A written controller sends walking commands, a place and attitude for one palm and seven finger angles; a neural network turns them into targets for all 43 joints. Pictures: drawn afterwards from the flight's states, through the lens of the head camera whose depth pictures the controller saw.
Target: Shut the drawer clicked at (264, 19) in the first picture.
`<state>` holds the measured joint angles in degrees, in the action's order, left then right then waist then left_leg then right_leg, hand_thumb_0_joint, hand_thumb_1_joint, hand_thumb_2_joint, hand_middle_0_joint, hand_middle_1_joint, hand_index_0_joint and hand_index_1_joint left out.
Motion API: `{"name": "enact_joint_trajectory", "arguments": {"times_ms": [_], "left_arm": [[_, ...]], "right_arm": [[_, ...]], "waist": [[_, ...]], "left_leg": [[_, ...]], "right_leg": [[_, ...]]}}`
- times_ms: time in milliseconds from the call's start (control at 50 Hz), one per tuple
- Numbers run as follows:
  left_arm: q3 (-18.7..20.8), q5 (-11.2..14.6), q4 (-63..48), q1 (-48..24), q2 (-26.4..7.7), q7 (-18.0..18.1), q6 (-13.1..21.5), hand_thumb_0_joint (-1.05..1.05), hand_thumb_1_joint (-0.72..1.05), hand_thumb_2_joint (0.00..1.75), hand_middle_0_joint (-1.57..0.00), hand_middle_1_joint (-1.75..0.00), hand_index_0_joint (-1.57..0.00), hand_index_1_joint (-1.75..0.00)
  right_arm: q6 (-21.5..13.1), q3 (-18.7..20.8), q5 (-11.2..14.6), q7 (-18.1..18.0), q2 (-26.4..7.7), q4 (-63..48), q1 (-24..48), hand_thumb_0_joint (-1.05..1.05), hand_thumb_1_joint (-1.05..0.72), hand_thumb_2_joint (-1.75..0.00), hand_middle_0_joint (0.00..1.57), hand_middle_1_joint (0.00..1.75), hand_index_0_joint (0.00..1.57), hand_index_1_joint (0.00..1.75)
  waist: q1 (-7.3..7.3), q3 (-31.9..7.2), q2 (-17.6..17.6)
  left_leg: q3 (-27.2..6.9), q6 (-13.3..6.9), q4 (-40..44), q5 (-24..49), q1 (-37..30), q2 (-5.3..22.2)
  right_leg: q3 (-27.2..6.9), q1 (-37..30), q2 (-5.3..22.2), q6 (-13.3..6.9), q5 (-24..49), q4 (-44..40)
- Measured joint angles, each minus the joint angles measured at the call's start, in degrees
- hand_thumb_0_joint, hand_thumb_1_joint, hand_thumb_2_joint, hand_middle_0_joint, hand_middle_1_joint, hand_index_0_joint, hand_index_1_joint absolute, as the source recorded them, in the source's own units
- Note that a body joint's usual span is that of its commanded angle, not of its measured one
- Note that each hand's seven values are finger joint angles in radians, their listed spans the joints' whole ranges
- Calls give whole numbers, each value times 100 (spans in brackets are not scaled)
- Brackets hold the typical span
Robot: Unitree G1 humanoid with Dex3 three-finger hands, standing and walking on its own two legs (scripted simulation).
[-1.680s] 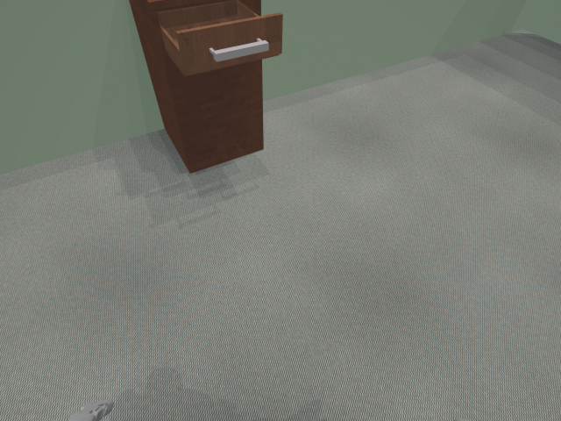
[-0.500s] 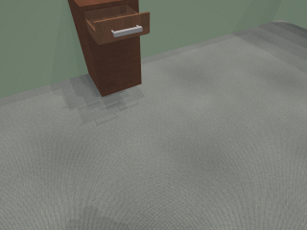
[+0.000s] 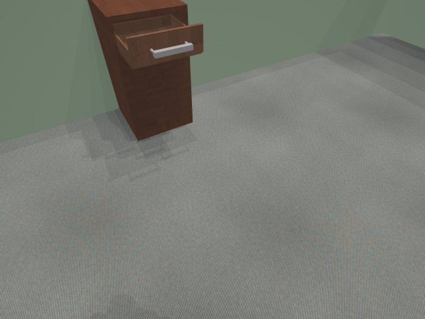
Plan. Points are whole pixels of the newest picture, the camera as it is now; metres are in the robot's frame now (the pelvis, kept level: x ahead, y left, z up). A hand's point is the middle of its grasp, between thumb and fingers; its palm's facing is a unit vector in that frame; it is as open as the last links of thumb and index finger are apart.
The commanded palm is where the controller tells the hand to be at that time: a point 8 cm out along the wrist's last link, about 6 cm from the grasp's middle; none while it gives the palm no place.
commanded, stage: walk to a spot facing it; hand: left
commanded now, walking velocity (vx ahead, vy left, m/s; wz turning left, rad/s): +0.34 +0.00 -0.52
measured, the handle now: (171, 48) +1.27 +0.28 -0.06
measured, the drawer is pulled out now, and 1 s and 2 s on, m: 0.22 0.22 0.22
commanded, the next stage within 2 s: none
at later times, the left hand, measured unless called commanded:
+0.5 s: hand out of the picture +0.11 +0.13 -0.17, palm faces -0.12 -0.98 -0.16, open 7.4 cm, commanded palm none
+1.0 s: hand (171, 195) +0.49 +0.16 -0.17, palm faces -0.30 -0.94 -0.16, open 7.4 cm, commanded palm none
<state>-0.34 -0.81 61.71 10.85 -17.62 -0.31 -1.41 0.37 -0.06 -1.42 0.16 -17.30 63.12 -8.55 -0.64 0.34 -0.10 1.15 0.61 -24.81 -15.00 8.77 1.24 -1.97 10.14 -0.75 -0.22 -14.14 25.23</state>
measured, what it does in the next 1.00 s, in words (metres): walks ahead, turning right: left foot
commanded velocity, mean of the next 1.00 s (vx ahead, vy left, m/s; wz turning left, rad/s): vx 0.36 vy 0.00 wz -0.31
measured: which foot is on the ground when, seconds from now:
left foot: down 0.00-0.24, up 0.26-0.68, down 0.70-1.00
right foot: down 0.00-0.72, up 0.74-1.00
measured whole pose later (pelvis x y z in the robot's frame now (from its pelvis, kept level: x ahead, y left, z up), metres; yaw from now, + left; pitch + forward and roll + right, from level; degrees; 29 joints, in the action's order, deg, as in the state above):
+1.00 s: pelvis +0.37 +0.00 +0.00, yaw -22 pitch -1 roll -1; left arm 4.8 -2.0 57.1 13.9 -11.8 -1.0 -0.5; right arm -4.7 3.5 -1.2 -1.2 -9.7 61.2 -19.9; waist -0.3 0.6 -2.8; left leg 15.0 -4.5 -21.8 -14.4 6.8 0.7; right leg 0.6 36.5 5.6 0.1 -8.5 66.7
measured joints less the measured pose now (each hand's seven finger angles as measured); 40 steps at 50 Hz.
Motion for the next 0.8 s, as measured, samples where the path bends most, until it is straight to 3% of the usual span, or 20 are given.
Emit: {"name": "enact_joint_trajectory", "arguments": {"times_ms": [100, 180, 220, 260, 320, 380, 520, 600, 660, 700, 760, 800], "left_arm": [[91, -28, -141, 520, 231, -132, -54, 0, 91, 90, -20, -30, -20, -30], [165, -29, -143, 772, 424, -199, -66, 0, 91, 90, -20, -30, -19, -30], [191, -33, -189, 793, 540, -233, -8, 0, 91, 90, -20, -30, -19, -30], [214, -48, -278, 780, 609, -222, 179, 0, 91, 90, -20, -30, -20, -30], [221, -1, -330, 875, 701, -84, 411, 0, 91, 90, -20, -30, -20, -30], [194, -12, -258, 1105, 804, -1, 456, 0, 91, 90, -20, -30, -20, -30], [109, -40, 59, 1511, 1063, 52, 490, 0, 90, 90, -20, -30, -20, -30], [121, -51, 119, 1595, 1083, 102, 504, 0, 90, 90, -20, -30, -20, -30], [160, -57, 152, 1633, 1032, 126, 497, 0, 90, 90, -20, -30, -20, -30], [205, -32, 187, 1709, 999, 123, 479, 0, 90, 90, -20, -30, -20, -30], [283, 24, 227, 1464, 854, 90, 339, 0, 90, 90, -20, -30, -20, -30], [336, 1, 170, 1246, 755, 71, 292, 0, 91, 90, -20, -30, -20, -30]], "right_arm": [[-33, 62, -15, 24, 251, -155, -412, 0, -91, -90, 20, 30, 20, 30], [-164, 151, -8, 10, 421, -193, -723, 0, -91, -90, 20, 30, 20, 30], [-182, 182, -16, -4, 426, -164, -881, 0, -91, -90, 20, 30, 20, 30], [-129, 197, 10, -7, 427, -78, -1016, 0, -91, -90, 20, 30, 20, 30], [-16, 208, 16, 22, 485, 90, -1009, 0, -91, -90, 20, 30, 20, 30], [-36, 252, -7, 49, 520, 14, -809, 1, -91, -90, 20, 30, 20, 30], [-107, 332, -5, 124, 605, -514, -93, 1, -91, -90, 20, 30, 20, 30], [-128, 309, 17, 176, 705, -668, 210, 0, -91, -90, 20, 30, 20, 30], [-193, 267, 28, 189, 804, -751, 365, 0, -91, -90, 20, 30, 20, 30], [-328, 221, 4, 166, 853, -830, 374, 0, -91, -90, 20, 30, 20, 30], [-454, 187, -30, 92, 977, -843, 295, 0, -91, -90, 20, 30, 20, 30], [-452, 183, -24, 42, 1025, -766, 88, 0, -91, -90, 20, 30, 20, 30]], "waist": [[-15, -102, -21], [21, 30, -61], [61, 130, 44], [65, 218, 160], [-48, 256, 142], [-99, 199, 65], [-36, 145, 87], [-147, 192, 88], [-235, 237, 6], [-215, 228, -43], [-162, 337, -244], [-135, 320, -292]], "left_leg": [[228, -39, -412, -356, 77, 104], [545, 74, -468, -673, -170, 201], [606, 163, -604, -847, -255, 322], [514, 110, -1566, -1222, 76, 477], [245, -4, -3458, -1204, 903, 377], [294, 24, -4104, -706, 1611, 385], [267, 179, -3440, 247, 2654, 564], [330, 118, -2464, 476, 2632, 545], [425, -14, -1639, 432, 2255, 393], [474, -137, -1086, 529, 1779, 276], [732, -388, -1547, 63, 1605, 214], [891, -435, -1325, -26, 1247, 197]], "right_leg": [[-160, 307, -101, -119, -760, 742], [230, 759, 41, -81, -1215, 1648], [464, 767, 89, -81, -1054, 1388], [613, 708, 16, -202, -513, 1244], [628, 421, -88, -347, -680, 1106], [469, -5, -149, -341, -536, 487], [97, -801, -189, -261, -371, -539], [-27, -1211, -162, -144, -581, -735], [-121, -1436, -86, -19, -920, -608], [-188, -1304, -46, 11, -1361, 134], [-195, -175, -1, -170, -1466, 3029], [-9, 588, 73, -210, -1076, 4283]]}}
